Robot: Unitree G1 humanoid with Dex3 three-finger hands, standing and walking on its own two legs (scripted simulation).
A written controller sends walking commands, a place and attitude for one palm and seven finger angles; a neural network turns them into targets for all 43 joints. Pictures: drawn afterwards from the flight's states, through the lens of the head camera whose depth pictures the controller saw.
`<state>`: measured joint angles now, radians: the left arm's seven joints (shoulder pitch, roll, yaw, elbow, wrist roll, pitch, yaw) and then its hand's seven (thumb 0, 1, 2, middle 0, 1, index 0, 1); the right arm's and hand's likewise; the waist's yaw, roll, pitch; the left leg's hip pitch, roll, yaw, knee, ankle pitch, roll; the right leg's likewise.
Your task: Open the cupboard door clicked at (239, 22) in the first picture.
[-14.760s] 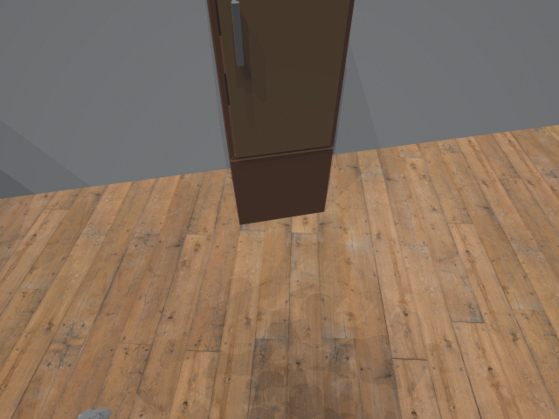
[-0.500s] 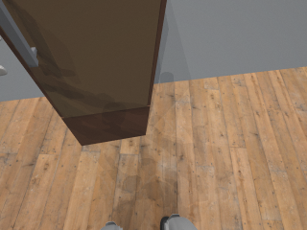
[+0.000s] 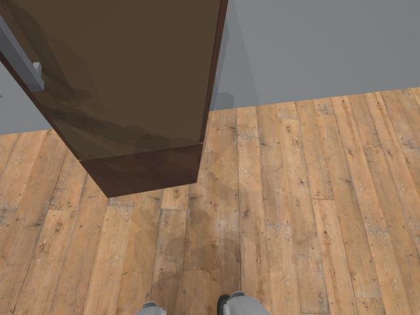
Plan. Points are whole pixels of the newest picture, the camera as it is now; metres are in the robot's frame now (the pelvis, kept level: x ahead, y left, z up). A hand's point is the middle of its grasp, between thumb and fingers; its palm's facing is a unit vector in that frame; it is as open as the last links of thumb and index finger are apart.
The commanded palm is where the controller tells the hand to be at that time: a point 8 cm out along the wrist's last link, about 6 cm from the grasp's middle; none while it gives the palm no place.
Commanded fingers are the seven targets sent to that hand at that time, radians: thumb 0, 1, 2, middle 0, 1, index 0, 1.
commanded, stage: move the hooked fingers beside the handle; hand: left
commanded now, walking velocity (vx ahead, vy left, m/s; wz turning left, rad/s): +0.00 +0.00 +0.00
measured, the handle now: (13, 40) +0.55 +0.28 +0.14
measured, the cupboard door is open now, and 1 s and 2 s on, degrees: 0 0 0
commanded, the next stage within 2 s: slide the fingers in behind the handle in 0.38 s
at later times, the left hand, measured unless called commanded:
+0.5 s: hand out of the picture +0.48 +0.31 +0.16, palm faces +0.13 -0.99 +0.00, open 14.0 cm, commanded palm +0.47 +0.36 +0.14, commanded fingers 0.00 -0.50 0.30 -0.30 -1.20 -0.30 -1.20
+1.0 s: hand out of the picture +0.50 +0.30 +0.15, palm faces +0.12 -0.99 -0.01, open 13.8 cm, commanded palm +0.48 +0.33 +0.14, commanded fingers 0.00 -0.50 0.30 -0.30 -1.20 -0.30 -1.20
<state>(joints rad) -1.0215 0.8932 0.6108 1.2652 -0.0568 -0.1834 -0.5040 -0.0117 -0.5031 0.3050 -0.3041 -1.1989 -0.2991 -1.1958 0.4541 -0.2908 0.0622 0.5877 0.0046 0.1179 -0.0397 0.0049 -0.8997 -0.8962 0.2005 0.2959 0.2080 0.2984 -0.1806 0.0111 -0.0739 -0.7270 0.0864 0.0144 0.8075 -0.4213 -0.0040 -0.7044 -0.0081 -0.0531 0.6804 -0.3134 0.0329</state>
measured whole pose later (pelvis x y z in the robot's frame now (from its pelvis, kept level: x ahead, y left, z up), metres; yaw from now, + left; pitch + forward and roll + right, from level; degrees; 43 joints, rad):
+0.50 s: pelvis -0.01 -0.01 +0.00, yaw +1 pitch +18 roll -3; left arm -1.04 0.88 0.58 1.31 -0.05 -0.21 -0.48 -0.01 -0.50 0.30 -0.31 -1.20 -0.30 -1.20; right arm 0.41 -0.30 0.07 0.58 0.01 0.09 -0.06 0.00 -0.90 -0.90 0.20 0.30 0.21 0.30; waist -0.18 0.01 -0.07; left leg -0.72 0.08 0.00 0.81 -0.41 -0.01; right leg -0.70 -0.01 -0.06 0.70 -0.31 0.03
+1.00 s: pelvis -0.01 +0.00 +0.00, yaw +1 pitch +19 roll -3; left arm -1.05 0.82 0.52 1.27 -0.06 -0.20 -0.41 -0.01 -0.50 0.31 -0.32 -1.21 -0.32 -1.23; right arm 0.47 -0.28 0.06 0.63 0.00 0.07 -0.05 0.01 -0.90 -0.90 0.20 0.30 0.21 0.30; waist -0.18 0.02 -0.07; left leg -0.73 0.08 0.00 0.80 -0.40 -0.01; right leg -0.70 -0.01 -0.06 0.68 -0.30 0.03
